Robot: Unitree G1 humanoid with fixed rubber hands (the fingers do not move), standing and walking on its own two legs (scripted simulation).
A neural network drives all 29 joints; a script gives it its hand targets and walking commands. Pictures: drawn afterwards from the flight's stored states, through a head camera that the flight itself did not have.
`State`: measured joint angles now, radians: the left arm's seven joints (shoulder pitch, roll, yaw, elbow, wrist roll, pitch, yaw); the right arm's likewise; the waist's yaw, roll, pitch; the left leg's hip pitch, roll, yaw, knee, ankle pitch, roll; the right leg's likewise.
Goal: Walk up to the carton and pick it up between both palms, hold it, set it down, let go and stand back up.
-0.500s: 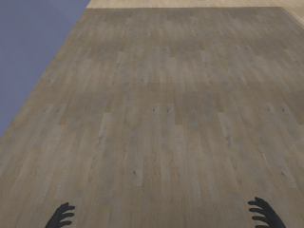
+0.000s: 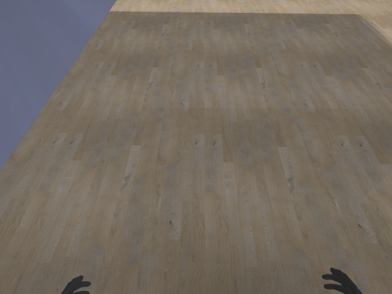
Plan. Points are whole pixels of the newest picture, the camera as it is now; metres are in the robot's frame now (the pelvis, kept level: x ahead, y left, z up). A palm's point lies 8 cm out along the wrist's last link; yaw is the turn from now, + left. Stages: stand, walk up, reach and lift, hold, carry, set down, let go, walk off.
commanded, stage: stand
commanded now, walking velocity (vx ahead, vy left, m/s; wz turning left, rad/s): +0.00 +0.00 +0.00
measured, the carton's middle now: out of the picture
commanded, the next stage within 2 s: walk up in 0.52 s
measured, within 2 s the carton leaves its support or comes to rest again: neither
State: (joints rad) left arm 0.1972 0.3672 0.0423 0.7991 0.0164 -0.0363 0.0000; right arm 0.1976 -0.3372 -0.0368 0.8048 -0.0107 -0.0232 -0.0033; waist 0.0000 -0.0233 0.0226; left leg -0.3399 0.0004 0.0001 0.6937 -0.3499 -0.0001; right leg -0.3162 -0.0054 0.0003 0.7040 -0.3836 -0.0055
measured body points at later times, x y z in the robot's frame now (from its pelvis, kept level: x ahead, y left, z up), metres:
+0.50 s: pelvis -0.01 +0.00 +0.01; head +0.00 +0.01 +0.46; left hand +0.08 +0.31 -0.11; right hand +0.08 -0.30 -0.11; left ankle +0.01 +0.12 -0.72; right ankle -0.01 -0.12 -0.72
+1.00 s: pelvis -0.01 -0.06 +0.02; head +0.00 -0.05 +0.47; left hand +0.14 +0.27 -0.07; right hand +0.04 -0.44 -0.06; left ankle +0.01 +0.12 -0.72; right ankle +0.00 -0.23 -0.68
